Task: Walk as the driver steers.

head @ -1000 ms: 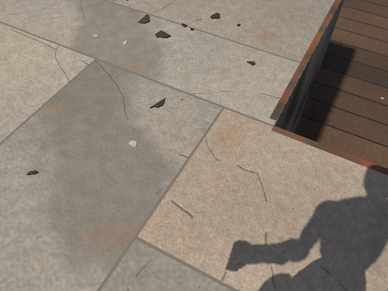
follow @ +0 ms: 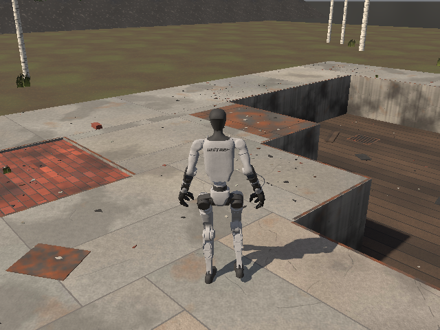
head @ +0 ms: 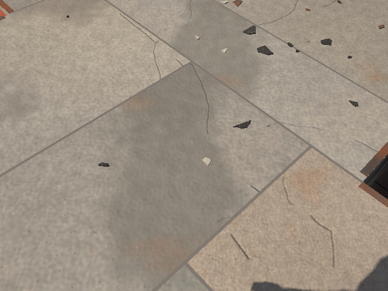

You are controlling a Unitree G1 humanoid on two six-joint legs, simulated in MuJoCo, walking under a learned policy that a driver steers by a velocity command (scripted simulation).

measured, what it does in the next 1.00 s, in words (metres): steps on the spot, turning left: right foot, then left foot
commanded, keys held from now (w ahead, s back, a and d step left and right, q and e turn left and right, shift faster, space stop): q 0.34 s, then no key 0.66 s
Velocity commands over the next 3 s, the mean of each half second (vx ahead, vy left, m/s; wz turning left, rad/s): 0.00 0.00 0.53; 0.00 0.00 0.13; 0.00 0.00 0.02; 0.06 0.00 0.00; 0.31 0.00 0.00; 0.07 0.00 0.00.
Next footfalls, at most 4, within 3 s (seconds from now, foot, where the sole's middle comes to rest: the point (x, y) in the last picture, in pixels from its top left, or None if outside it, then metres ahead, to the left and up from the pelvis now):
0.16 right None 0.06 -0.12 -0.78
0.60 left None -0.03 0.08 -0.78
0.92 right None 0.03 -0.14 -0.78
2.52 right None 0.33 0.04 -0.78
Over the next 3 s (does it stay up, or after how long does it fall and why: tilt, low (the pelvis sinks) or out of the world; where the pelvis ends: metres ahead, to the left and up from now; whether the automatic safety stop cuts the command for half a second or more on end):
stays up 0.24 0.07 0.00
